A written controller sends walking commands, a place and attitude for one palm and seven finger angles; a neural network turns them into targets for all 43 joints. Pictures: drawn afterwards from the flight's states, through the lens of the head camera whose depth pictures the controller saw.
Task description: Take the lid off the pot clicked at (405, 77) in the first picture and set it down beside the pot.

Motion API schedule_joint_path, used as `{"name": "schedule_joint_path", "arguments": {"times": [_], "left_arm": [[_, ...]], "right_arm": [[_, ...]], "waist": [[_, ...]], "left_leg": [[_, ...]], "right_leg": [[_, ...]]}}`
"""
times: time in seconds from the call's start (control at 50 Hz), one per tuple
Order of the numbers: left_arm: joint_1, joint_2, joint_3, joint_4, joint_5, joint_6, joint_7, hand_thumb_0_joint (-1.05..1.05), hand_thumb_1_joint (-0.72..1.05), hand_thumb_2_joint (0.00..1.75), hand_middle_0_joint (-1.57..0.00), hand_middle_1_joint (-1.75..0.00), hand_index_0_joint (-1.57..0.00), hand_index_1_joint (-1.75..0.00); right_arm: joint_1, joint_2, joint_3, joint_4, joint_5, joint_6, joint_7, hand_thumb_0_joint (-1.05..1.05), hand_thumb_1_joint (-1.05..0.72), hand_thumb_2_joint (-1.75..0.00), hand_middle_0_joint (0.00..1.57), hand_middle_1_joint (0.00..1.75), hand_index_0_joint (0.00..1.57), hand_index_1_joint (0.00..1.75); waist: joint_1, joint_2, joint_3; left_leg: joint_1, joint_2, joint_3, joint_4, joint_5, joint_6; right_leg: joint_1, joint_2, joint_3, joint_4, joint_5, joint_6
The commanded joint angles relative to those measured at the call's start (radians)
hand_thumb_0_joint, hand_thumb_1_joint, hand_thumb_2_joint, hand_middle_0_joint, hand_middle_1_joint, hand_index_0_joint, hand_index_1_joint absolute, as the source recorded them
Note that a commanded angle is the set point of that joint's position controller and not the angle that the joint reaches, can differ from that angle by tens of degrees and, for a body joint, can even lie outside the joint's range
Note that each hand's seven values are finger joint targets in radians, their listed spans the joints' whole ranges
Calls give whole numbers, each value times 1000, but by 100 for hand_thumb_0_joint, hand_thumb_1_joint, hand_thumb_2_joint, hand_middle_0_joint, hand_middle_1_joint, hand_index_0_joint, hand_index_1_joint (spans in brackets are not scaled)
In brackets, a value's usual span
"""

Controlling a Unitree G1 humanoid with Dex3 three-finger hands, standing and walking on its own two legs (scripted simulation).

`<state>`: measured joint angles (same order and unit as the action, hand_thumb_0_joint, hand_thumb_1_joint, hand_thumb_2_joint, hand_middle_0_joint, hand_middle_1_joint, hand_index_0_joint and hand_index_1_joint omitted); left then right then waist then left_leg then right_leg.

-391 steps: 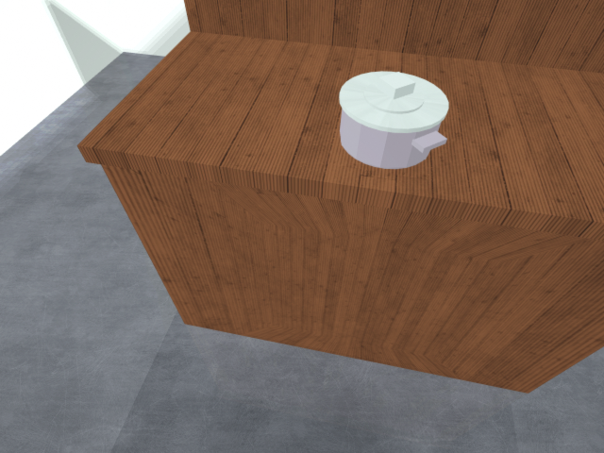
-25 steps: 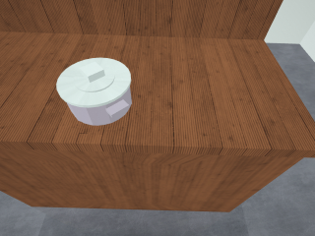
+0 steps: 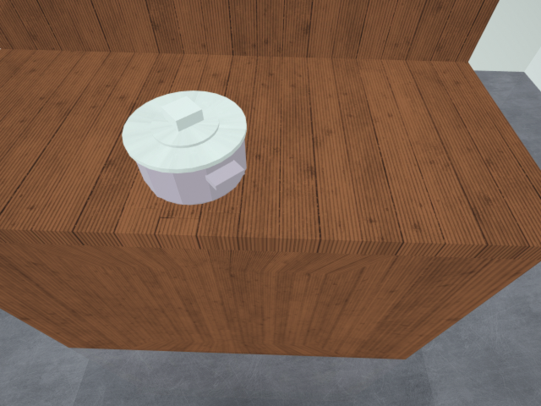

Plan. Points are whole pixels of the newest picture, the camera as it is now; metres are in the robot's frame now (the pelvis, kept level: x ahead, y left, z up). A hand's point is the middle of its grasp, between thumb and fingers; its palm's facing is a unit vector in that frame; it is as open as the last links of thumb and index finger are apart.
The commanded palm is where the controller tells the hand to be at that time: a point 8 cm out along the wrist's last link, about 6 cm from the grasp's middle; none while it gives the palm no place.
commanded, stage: come to a stop and stand still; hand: left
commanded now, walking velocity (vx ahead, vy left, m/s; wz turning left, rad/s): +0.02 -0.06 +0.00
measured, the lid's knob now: (182, 113) +0.48 +0.18 +0.17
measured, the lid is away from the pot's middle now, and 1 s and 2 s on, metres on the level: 0.00 0.00 0.00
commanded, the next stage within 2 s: look again from close up in 0.68 s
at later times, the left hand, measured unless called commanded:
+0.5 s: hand out of the picture +0.07 +0.18 -0.17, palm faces +0.02 -0.97 -0.25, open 7.4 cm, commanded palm none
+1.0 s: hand out of the picture +0.05 +0.15 -0.17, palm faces +0.02 -0.98 -0.21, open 7.4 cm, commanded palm none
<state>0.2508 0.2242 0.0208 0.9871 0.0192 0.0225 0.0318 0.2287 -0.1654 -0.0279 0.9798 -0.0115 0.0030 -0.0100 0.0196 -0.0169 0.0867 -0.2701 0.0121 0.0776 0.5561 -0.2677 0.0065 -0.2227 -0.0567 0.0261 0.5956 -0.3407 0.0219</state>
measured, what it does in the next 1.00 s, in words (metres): stands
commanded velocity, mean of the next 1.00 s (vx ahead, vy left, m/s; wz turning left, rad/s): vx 0.00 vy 0.00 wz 0.00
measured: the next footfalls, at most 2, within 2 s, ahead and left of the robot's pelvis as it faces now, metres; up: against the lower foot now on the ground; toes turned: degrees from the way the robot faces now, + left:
none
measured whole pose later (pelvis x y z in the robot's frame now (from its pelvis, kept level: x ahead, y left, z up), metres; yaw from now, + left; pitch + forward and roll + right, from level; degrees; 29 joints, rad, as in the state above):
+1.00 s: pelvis +0.03 -0.03 +0.01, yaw +0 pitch +0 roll +1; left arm 0.27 0.18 -0.01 1.02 0.00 0.00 0.03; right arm 0.23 -0.17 0.00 1.04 0.00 -0.01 -0.02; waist 0.00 -0.01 0.08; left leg -0.21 0.06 0.06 0.50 -0.28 -0.04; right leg -0.15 -0.01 0.00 0.51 -0.36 0.00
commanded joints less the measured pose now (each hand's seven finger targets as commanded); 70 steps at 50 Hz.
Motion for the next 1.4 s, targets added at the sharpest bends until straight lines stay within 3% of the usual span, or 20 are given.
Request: {"name": "schedule_joint_path", "arguments": {"times": [0.0,0.02,0.08,0.1,0.12,0.14,0.16,0.18,0.2,0.22,0.26,0.3,0.38,0.44,0.46,0.52,0.7,0.96,1.2,1.38], "left_arm": [[84,80,1,-26,0,-25,2,0,90,90,-20,-30,-20,-30],[67,82,0,-28,0,-23,2,0,90,90,-20,-30,-20,-30],[71,78,0,-36,-2,-27,3,0,90,90,-20,-30,-20,-30],[146,80,9,22,14,-60,37,0,90,90,-20,-30,-20,-30],[91,119,5,-22,1,-67,31,0,90,90,-20,-30,-20,-30],[64,110,4,-33,-1,-67,24,0,90,90,-20,-30,-20,-30],[45,113,10,-39,-7,-61,14,0,90,90,-20,-30,-20,-30],[58,92,9,-40,-9,-56,13,0,90,90,-20,-30,-20,-30],[76,77,5,-33,-6,-53,14,0,90,90,-20,-30,-20,-30],[97,64,-1,-17,-5,-53,15,0,90,90,-20,-30,-20,-30],[93,65,-1,-11,-6,-52,13,0,90,90,-20,-30,-20,-30],[92,58,-3,-8,-8,-55,18,0,90,90,-20,-30,-20,-30],[87,68,3,-18,-10,-47,20,0,90,90,-20,-30,-20,-30],[88,71,2,-17,-10,-45,21,0,90,90,-20,-30,-20,-30],[79,81,5,-22,-11,-42,18,0,90,90,-20,-30,-20,-30],[71,86,5,-27,-11,-39,17,0,90,90,-20,-30,-20,-30],[62,94,5,-32,-12,-35,11,0,90,90,-20,-30,-20,-30],[84,85,3,-10,-13,-38,9,0,90,90,-20,-30,-20,-30],[90,64,-2,5,-12,-34,9,0,90,90,-20,-30,-20,-30],[102,63,-4,9,-12,-35,8,0,90,90,-20,-30,-20,-30]], "right_arm": [[37,-106,-18,-40,1,-13,-5,0,-90,-90,20,30,20,30],[46,-104,-19,-31,1,-11,-5,0,-90,-90,20,30,20,30],[64,-101,-13,-9,2,-18,-6,0,-90,-90,20,30,20,30],[0,-161,-14,-41,2,-24,-3,0,-90,-90,20,30,20,30],[51,-99,-6,-67,0,-20,7,0,-90,-90,20,30,20,30],[53,-95,-3,-61,-2,-22,6,0,-90,-90,20,30,20,30],[59,-102,-4,-61,-6,-22,7,0,-90,-90,20,30,20,30],[56,-117,-7,-64,-6,-22,4,0,-90,-90,20,30,20,30],[55,-127,-8,-61,-5,-23,2,0,-90,-90,20,30,20,30],[47,-126,-6,-58,-3,-24,-1,0,-90,-90,20,30,20,30],[58,-116,-3,-62,-1,-24,-6,0,-90,-90,20,30,20,30],[68,-117,-3,-53,-1,-25,-9,0,-90,-90,20,30,20,30],[73,-117,-2,-36,-1,-26,-14,0,-90,-90,20,30,20,30],[66,-115,1,-25,-1,-25,-16,0,-90,-90,20,30,20,30],[62,-114,1,-26,-1,-27,-17,0,-90,-90,20,30,20,30],[51,-113,3,-23,0,-22,-16,0,-90,-90,20,30,20,30],[38,-118,8,-13,2,-22,-17,0,-90,-90,20,30,20,30],[54,-102,11,21,8,-26,-23,0,-90,-90,20,30,20,30],[58,-97,13,41,8,-24,-24,0,-90,-90,20,30,20,30],[63,-99,13,49,9,-28,-24,0,-90,-90,20,30,20,30]], "waist": [[-17,-63,1],[-25,-93,30],[-28,-32,22],[-5,-56,-67],[-49,-49,-157],[-50,38,-133],[-46,149,-157],[-44,195,-107],[-35,203,-77],[-21,152,-61],[-24,36,-62],[-33,-18,-63],[-27,23,-60],[-25,-10,-54],[-23,13,-68],[-23,1,-45],[-20,1,-62],[-20,1,-84],[-19,8,-35],[-15,10,-53]], "left_leg": [[31,76,-95,-117,-88,7],[41,70,-82,-105,-77,0],[64,80,-78,-106,29,0],[54,110,-62,65,181,-23],[44,62,-51,33,-22,-17],[56,56,-53,-2,3,-10],[84,70,-72,-30,65,-8],[53,102,-109,-41,100,8],[22,120,-129,-55,148,20],[10,124,-130,-49,197,26],[23,105,-101,-21,213,15],[39,100,-90,1,263,4],[56,102,-89,-23,293,2],[62,102,-83,-35,291,0],[80,101,-82,-46,291,0],[63,98,-80,-57,254,-3],[97,100,-76,-76,244,-6],[134,106,-70,-87,296,-8],[122,109,-72,-116,253,-6],[130,110,-71,-116,260,-4]], "right_leg": [[-65,-37,81,-206,14,-56],[-98,-40,91,-220,2,-57],[-86,-31,83,-208,87,-55],[-23,-75,110,-193,477,-34],[21,-104,122,-181,300,-62],[-11,-84,112,-150,212,-79],[-28,-52,69,-105,141,-85],[-64,-12,35,-86,70,-78],[-63,7,8,-76,46,-72],[-52,10,10,-86,67,-69],[-41,-7,29,-105,161,-71],[-36,-25,46,-102,272,-71],[-19,-23,37,-95,291,-64],[-9,-30,44,-105,316,-62],[-7,-28,37,-102,323,-61],[-7,-34,50,-123,304,-60],[7,-42,57,-151,315,-55],[47,-46,54,-172,409,-55],[19,-42,55,-198,328,-51],[31,-45,51,-203,330,-49]]}}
